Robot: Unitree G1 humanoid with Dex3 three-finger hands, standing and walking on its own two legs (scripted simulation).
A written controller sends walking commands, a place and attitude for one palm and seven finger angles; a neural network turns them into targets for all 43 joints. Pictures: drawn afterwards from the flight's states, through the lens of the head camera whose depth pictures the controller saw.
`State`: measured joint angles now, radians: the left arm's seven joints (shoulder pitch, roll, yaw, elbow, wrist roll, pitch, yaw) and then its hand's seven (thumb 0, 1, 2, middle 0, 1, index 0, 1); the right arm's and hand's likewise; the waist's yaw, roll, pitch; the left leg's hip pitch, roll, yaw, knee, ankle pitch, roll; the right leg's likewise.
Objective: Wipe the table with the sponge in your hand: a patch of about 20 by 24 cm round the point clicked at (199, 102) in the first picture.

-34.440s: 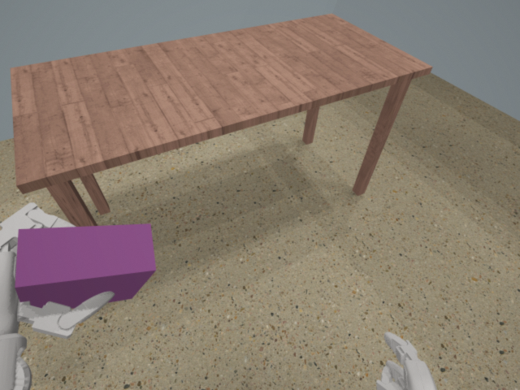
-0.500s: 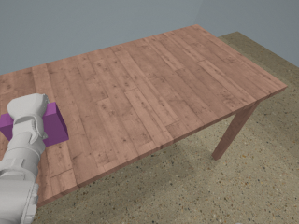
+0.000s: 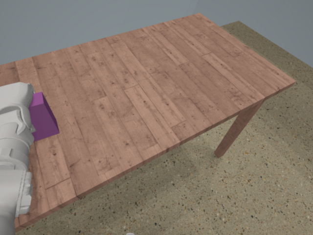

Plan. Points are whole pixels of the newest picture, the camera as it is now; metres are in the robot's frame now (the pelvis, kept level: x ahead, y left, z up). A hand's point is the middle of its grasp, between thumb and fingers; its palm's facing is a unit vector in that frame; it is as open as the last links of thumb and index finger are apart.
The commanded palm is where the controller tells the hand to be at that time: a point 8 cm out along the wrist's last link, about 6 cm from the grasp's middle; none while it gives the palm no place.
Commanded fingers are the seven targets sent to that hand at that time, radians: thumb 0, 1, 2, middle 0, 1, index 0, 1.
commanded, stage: slide back across to the first lane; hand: left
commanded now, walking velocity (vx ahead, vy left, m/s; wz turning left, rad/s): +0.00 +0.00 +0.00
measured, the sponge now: (27, 126) +0.40 +0.37 +0.01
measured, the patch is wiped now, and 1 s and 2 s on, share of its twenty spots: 1.00 1.00 1.00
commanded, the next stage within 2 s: wipe back along the first lane in 0.54 s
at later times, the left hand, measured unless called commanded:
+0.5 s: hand out of the picture +0.38 +0.41 +0.06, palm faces -0.13 -0.04 -0.99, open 9.8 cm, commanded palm +0.37 +0.40 +0.11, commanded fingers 0.00 0.10 1.30 -1.20 -1.60 -1.20 -1.60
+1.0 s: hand out of the picture +0.36 +0.42 +0.06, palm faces -0.09 -0.03 -1.00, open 9.8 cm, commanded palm +0.32 +0.40 +0.09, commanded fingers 0.00 0.10 1.30 -1.20 -1.60 -1.20 -1.60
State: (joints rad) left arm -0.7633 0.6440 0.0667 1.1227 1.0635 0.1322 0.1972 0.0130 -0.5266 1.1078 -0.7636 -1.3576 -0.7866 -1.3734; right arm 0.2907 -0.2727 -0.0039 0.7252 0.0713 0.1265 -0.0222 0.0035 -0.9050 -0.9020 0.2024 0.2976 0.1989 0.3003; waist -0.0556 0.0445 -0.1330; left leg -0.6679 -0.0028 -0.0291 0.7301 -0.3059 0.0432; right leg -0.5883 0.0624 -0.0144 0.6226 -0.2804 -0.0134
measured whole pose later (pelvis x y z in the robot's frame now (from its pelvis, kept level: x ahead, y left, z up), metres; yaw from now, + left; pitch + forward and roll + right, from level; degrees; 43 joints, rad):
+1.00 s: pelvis +0.03 +0.02 +0.01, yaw +1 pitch +11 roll -4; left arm -0.43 0.66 0.13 0.81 0.99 0.07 0.16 -0.01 -0.50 1.11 -0.72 -1.41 -0.74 -1.43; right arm 0.24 -0.27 -0.02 0.69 0.08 0.17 -0.01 0.00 -0.91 -0.90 0.20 0.30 0.20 0.30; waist 0.01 0.05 -0.13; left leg -0.53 -0.03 -0.03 0.66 -0.32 0.07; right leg -0.43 0.04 -0.01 0.53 -0.29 0.00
